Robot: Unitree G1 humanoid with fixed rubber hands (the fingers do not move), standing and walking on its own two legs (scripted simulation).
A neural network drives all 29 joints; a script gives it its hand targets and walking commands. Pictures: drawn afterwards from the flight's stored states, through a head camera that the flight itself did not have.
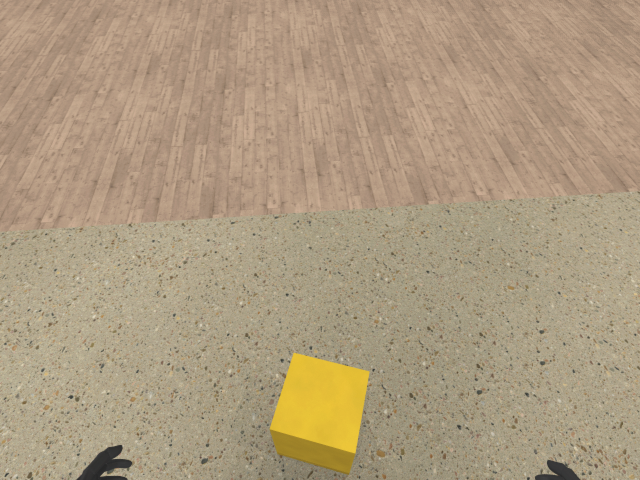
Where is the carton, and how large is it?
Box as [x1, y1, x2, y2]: [270, 353, 369, 474]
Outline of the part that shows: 293,353 270,426 270,431 277,453 348,474 355,452 369,371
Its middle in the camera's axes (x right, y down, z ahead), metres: +0.00 +0.50 +1.07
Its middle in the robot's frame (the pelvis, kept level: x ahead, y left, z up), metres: +0.39 +0.02 -0.66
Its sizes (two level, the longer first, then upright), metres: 0.210 0.200 0.250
